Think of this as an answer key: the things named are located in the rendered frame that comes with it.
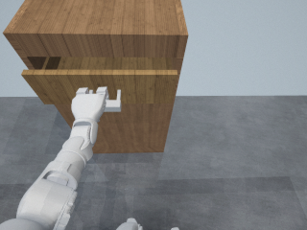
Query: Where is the drawer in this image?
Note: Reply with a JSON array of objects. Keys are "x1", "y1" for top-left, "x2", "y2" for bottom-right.
[{"x1": 21, "y1": 57, "x2": 177, "y2": 104}]

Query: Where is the robot left forearm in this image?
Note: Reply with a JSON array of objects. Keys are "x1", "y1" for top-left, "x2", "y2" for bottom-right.
[{"x1": 16, "y1": 118, "x2": 98, "y2": 217}]

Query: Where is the left robot upper arm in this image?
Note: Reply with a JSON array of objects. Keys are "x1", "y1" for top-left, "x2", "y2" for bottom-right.
[{"x1": 0, "y1": 178, "x2": 78, "y2": 230}]

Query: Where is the left robot hand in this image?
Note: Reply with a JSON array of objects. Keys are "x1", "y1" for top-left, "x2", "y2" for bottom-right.
[{"x1": 71, "y1": 86, "x2": 109, "y2": 123}]

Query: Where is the handle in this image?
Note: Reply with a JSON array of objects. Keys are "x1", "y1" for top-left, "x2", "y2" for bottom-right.
[{"x1": 89, "y1": 89, "x2": 122, "y2": 112}]

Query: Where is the left robot shin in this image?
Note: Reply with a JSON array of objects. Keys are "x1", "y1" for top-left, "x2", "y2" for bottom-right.
[{"x1": 127, "y1": 218, "x2": 137, "y2": 223}]

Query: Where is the cabinet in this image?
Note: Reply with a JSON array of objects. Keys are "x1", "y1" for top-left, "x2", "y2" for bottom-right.
[{"x1": 3, "y1": 0, "x2": 189, "y2": 154}]

